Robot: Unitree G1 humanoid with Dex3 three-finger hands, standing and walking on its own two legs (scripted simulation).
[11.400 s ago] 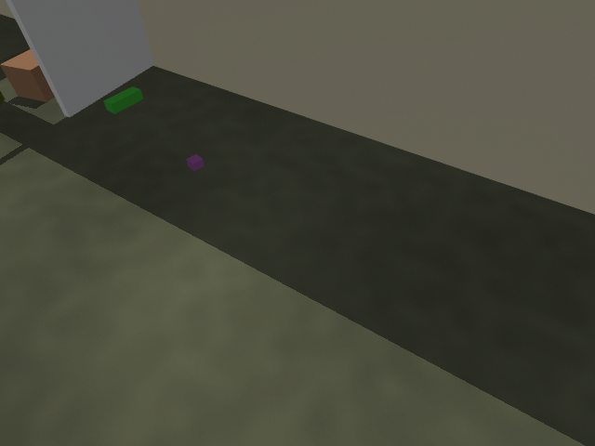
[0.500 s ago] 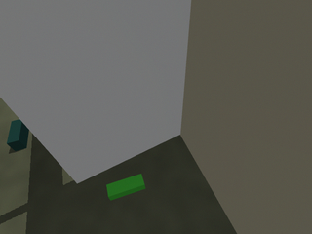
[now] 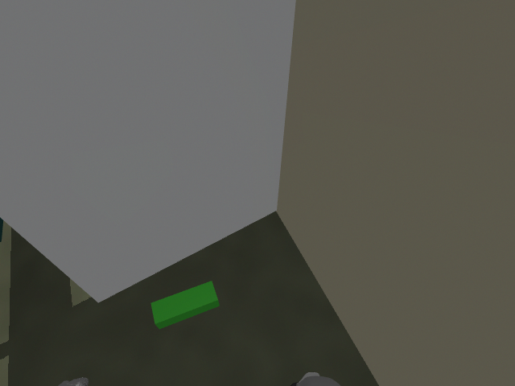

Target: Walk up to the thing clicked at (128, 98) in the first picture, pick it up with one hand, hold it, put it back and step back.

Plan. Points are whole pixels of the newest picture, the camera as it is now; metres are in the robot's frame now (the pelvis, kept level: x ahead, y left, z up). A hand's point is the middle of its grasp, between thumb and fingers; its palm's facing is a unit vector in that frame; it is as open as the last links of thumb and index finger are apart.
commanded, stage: walk up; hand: left
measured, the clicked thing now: (186, 304) +0.49 +0.27 -0.71
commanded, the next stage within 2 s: stand in 1.98 s
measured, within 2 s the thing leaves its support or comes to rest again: neither
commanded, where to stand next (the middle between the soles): +0.06 +0.01 m, yaw -3 degrees
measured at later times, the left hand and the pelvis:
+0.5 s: hand out of the picture -0.01 +0.28 -0.14, palm faces -0.03 -0.92 -0.38, open 7.4 cm; pelvis -0.05 +0.00 +0.02, yaw +0 degrees
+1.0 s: hand out of the picture +0.03 +0.30 -0.15, palm faces -0.01 -0.93 -0.38, open 7.3 cm; pelvis -0.04 +0.02 +0.00, yaw -1 degrees
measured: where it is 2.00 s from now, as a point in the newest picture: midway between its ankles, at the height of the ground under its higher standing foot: outside the picture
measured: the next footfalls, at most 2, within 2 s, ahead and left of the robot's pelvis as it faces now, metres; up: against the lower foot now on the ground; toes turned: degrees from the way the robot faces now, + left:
left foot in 0.26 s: -0.03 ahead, +0.11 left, +0.00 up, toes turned +3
right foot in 0.54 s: +0.00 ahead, -0.12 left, +0.00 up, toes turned +0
